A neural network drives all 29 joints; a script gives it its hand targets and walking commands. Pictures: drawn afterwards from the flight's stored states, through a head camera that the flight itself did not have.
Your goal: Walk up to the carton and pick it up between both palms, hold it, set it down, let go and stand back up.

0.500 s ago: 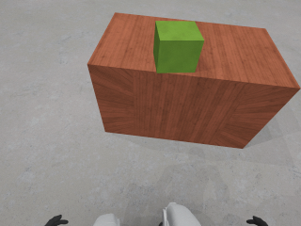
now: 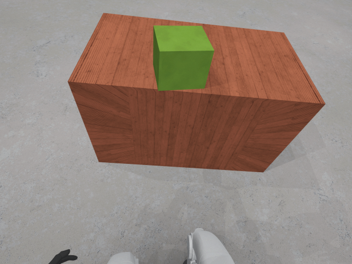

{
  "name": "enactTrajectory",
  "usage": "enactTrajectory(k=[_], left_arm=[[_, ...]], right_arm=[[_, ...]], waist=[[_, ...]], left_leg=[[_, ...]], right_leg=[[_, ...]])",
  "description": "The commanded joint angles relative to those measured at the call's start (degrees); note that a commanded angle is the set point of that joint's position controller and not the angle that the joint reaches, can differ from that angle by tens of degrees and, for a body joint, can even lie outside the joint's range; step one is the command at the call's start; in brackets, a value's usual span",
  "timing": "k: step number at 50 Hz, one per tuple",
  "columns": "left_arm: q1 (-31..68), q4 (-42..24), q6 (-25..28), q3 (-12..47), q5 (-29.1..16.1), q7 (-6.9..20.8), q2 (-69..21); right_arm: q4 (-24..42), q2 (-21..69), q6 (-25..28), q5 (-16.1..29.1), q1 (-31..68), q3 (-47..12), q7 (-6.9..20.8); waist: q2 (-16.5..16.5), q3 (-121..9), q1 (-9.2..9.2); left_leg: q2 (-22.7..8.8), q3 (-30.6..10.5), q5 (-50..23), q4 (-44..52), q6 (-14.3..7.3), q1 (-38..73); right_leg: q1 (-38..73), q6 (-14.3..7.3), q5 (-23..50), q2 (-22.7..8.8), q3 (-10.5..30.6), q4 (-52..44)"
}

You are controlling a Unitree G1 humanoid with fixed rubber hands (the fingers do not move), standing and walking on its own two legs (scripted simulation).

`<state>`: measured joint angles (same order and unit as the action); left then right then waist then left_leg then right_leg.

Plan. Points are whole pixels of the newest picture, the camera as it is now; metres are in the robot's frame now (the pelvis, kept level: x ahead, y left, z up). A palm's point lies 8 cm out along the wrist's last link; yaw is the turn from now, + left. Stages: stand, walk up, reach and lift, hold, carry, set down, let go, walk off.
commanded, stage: walk up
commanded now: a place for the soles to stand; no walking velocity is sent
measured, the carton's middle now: (180, 58) +0.81 -0.01 -0.01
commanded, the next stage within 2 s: none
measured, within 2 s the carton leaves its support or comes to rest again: neither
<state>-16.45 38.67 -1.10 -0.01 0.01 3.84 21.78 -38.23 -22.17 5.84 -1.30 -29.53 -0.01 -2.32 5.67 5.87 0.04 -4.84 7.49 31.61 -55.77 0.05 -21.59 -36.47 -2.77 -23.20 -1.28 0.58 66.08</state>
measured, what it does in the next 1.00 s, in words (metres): steps on the spot: right foot, then left foot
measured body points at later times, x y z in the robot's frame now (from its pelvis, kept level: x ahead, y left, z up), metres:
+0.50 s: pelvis +0.06 -0.03 +0.00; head +0.06 -0.01 +0.45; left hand +0.19 +0.25 -0.11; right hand +0.15 -0.35 -0.08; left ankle +0.12 +0.08 -0.66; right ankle +0.10 -0.15 -0.68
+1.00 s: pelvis +0.09 -0.02 -0.01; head +0.12 +0.01 +0.44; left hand +0.20 +0.26 -0.14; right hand +0.12 -0.33 -0.08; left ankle +0.14 +0.08 -0.68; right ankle +0.11 -0.16 -0.66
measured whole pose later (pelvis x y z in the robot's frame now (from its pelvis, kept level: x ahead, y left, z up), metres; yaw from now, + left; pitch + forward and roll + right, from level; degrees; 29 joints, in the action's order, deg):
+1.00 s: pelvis +0.09 -0.02 -0.01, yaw -5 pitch -4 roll +0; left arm -17.2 40.7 -1.9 0.0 0.0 0.4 22.3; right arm -38.8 -21.9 4.5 -1.2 -23.3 0.0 -1.3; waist 4.2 7.4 0.1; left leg -3.4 5.6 27.7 -58.4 -2.0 -27.1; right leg -30.2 -2.8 -27.8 -2.3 -0.5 65.3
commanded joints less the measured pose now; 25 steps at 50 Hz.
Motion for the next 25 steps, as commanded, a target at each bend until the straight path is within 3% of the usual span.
enactTrajectory(k=[1, 2, 3, 4, 5, 6, 7, 8, 10, 11, 12, 13, 14, 15, 16, 17, 18, 19, 20, 21, 23, 24, 25], left_arm=[[4.25, -5.49, 3.89, -8.27, 1.13, 0.15, 15.42], [-3.78, -1.95, 4.13, -8.97, 1.07, -0.12, 16.81], [-13.43, 2.12, 4.85, -10.42, 1.11, -0.94, 18.35], [-18.91, 2.92, 5.09, -11.67, 0.96, -1.99, 20.60], [-16.13, 0.41, 5.49, -11.41, 1.16, -2.73, 23.34], [-11.54, -0.42, 5.41, -11.51, 0.14, -2.75, 24.63], [-8.82, -1.71, 5.59, -11.89, -0.23, -3.22, 24.78], [-6.39, -1.26, 5.62, -10.40, 0.03, -3.51, 22.95], [-6.19, 0.20, 6.01, -9.51, 0.07, -3.93, 20.00], [-6.70, 0.51, 6.14, -9.58, -0.07, -3.93, 19.82], [-4.90, -0.03, 6.19, -9.29, -0.20, -3.85, 20.09], [-3.75, 0.09, 6.07, -9.03, 0.15, -3.68, 19.10], [-4.86, 0.32, 6.60, -9.31, -0.03, -3.69, 20.05], [-3.82, 0.40, 6.74, -9.25, 0.05, -3.75, 20.52], [-4.29, 0.54, 6.77, -9.65, 0.37, -3.79, 20.82], [-4.04, 0.26, 6.56, -9.76, 0.43, -3.53, 21.32], [-2.75, 0.40, 6.25, -9.64, 0.75, -3.57, 21.05], [-2.96, 0.04, 6.30, -9.99, 0.63, -3.79, 21.77], [-3.11, 1.05, 6.20, -9.67, 0.77, -3.91, 20.73], [-3.74, 0.73, 6.31, -9.68, 0.65, -3.91, 21.70], [-2.46, -0.23, 5.64, -9.48, 1.35, -3.94, 22.44], [-0.14, -1.05, 5.32, -9.21, 1.51, -3.75, 22.12], [3.87, -1.72, 4.92, -8.44, 1.23, -3.73, 20.56]], right_arm=[[2.16, -23.48, 2.90, -0.31, 3.07, 9.75, -1.07], [3.14, -23.24, 2.42, 0.09, 7.83, 9.50, -0.47], [3.29, -18.47, 2.09, -0.31, 8.61, 7.86, -0.17], [3.06, -11.81, 1.62, 0.03, 5.12, 5.87, 0.29], [3.87, -10.68, 1.36, 1.26, 4.48, 4.65, 0.30], [2.95, -17.38, 0.56, 1.53, 7.18, 6.61, -0.14], [2.03, -18.48, -0.01, 0.85, 8.28, 6.78, 0.16], [1.72, -17.67, -0.12, 0.71, 9.80, 6.53, 0.48], [-1.27, -15.39, -0.79, 0.90, 6.66, 6.63, 1.14], [-1.29, -15.18, -0.93, 0.70, 5.98, 6.53, 1.20], [-1.32, -15.22, -1.14, 0.85, 4.60, 6.68, 1.30], [-1.85, -16.14, -1.22, 0.35, 5.45, 6.84, 1.51], [-1.34, -16.55, -1.33, 0.58, 6.83, 7.19, 1.74], [-2.04, -17.84, -1.25, 0.38, 6.78, 7.15, 1.84], [-1.23, -16.76, -1.36, 0.31, 9.13, 7.42, 2.00], [-1.50, -17.07, -1.37, 0.45, 10.76, 7.69, 2.06], [-1.51, -17.08, -1.35, 0.21, 12.19, 7.50, 2.07], [-0.78, -16.28, -1.24, 0.33, 11.59, 7.41, 2.04], [-1.07, -17.34, -1.08, 0.21, 13.84, 7.63, 2.02], [-1.06, -17.46, -0.95, 0.20, 13.12, 7.94, 2.02], [-1.22, -16.21, -0.49, 0.46, 13.25, 7.95, 1.84], [-2.05, -16.26, 0.15, 0.40, 10.54, 8.08, 1.65], [-3.53, -16.07, 0.58, 0.58, 6.13, 8.20, 1.69]], waist=[[-14.73, -5.37, 0.13], [-15.20, -10.42, -5.20], [-4.82, -14.71, -9.39], [8.63, -14.45, -12.05], [13.42, -13.48, -9.62], [5.51, -12.06, -8.10], [1.12, -8.23, -7.06], [-1.87, -3.66, -4.65], [0.86, 1.19, -3.22], [1.31, 1.65, -2.65], [-0.21, 0.74, -1.87], [-0.82, 1.93, -1.62], [-1.07, 2.57, -2.03], [-1.80, 3.26, -1.59], [1.43, 5.75, -2.38], [0.54, 5.46, -2.68], [1.82, 6.33, -2.84], [1.71, 6.47, -2.96], [-0.67, 7.80, -3.53], [-0.30, 5.52, -3.23], [3.29, 4.14, -2.64], [4.47, 1.85, -1.29], [0.40, 1.46, 2.14]], left_leg=[[-18.71, -19.89, -19.88, 20.68, -13.95, 5.97], [-14.60, -13.99, -15.22, 12.72, -10.64, -3.17], [-8.90, -7.12, -20.31, -5.70, -7.66, -11.93], [-2.13, -1.77, -12.06, -23.51, -3.67, -25.68], [4.56, -4.13, 0.13, -29.09, -1.30, -33.97], [2.38, -8.49, -0.93, -27.99, -2.20, -31.45], [-0.03, -8.57, -2.80, -26.34, -2.29, -30.60], [-0.86, -9.23, -3.80, -25.73, -2.08, -29.78], [-1.71, -8.20, -6.89, -24.55, -2.27, -26.76], [-1.82, -9.22, -7.72, -22.56, -2.27, -25.94], [-2.34, -9.27, -8.04, -21.88, -2.36, -22.63], [-1.99, -9.46, -8.37, -19.42, -2.54, -21.69], [-2.77, -10.07, -10.09, -17.76, -2.56, -21.70], [-2.37, -10.20, -11.25, -16.13, -2.63, -20.89], [-3.17, -9.92, -11.41, -14.72, -2.47, -22.36], [-2.79, -10.35, -10.33, -12.14, -2.19, -19.74], [-2.87, -8.77, -10.77, -10.89, -2.07, -20.01], [-2.86, -9.70, -9.91, -8.79, -1.85, -20.84], [-2.48, -9.47, -9.00, -7.28, -2.13, -20.69], [-2.30, -9.20, -6.69, -6.24, -2.19, -18.45], [-1.13, -8.28, -1.36, -2.65, -2.89, -14.68], [-0.62, -7.16, -4.06, 1.51, -3.36, -7.82], [0.21, -6.31, -9.14, 6.43, -4.10, 2.06]], right_leg=[[0.73, -0.33, -7.97, -3.09, 0.83, -13.76], [17.64, -1.32, -3.45, -3.58, 0.74, -20.38], [33.59, -1.81, -4.83, 1.62, -0.23, -23.59], [41.76, -2.30, -11.17, -2.10, 11.12, -28.21], [37.36, -7.97, -18.64, -13.17, 39.04, -42.59], [34.97, -11.17, -21.00, -18.74, 52.38, -51.49], [31.19, -9.64, -18.89, -20.16, 50.57, -51.38], [25.68, -8.16, -14.11, -16.57, 44.28, -48.42], [20.16, -5.50, -3.91, -14.38, 37.52, -44.52], [19.84, -6.09, -2.27, -14.30, 36.55, -43.90], [17.59, -6.27, -5.31, -14.16, 34.22, -43.14], [15.74, -7.23, -10.16, -13.27, 34.97, -43.67], [15.99, -6.33, -14.67, -15.13, 36.72, -45.67], [15.21, -5.66, -18.97, -12.71, 34.95, -46.26], [15.13, -5.72, -18.85, -13.99, 36.44, -47.46], [12.44, -7.44, -23.33, -13.34, 36.23, -47.83], [12.15, -7.47, -22.99, -13.23, 34.01, -47.20], [12.81, -9.15, -20.29, -13.52, 34.55, -46.57], [13.37, -8.51, -18.78, -14.47, 35.39, -46.70], [13.79, -9.59, -15.62, -14.74, 35.08, -45.21], [11.77, -11.34, -13.09, -14.24, 33.01, -42.04], [7.08, -12.13, -10.69, -13.55, 29.92, -38.98], [0.06, -10.67, -6.40, -12.79, 23.64, -33.52]])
